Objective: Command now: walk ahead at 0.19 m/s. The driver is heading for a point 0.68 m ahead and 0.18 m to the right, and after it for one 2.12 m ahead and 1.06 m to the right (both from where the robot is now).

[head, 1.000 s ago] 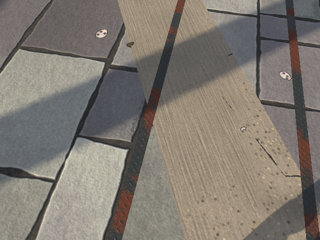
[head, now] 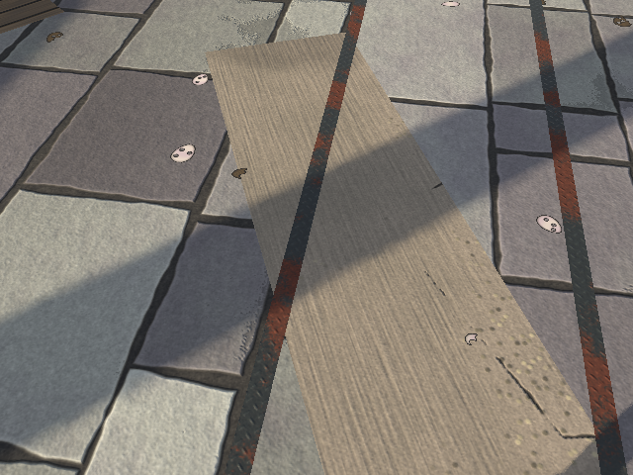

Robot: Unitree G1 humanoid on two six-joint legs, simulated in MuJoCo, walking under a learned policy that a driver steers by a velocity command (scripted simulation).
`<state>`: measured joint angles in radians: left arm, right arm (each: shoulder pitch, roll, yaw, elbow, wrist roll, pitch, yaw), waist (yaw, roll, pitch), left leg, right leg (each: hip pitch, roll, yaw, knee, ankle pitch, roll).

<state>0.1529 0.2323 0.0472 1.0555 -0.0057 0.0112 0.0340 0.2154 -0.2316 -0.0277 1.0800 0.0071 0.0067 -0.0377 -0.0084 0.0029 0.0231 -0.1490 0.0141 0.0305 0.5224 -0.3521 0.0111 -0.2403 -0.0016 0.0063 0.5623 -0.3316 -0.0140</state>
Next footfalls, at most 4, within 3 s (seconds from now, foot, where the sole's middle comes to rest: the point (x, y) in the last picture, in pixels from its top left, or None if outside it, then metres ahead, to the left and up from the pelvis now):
0.62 left None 0.43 0.12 -0.77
1.18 right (411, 406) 0.69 -0.18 -0.77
1.70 left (352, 333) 0.88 -0.06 -0.77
2.04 right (429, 412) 0.67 -0.22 -0.77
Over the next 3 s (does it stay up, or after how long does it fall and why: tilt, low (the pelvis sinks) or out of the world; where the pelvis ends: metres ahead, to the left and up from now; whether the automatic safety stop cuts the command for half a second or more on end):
stays up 0.74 -0.13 0.00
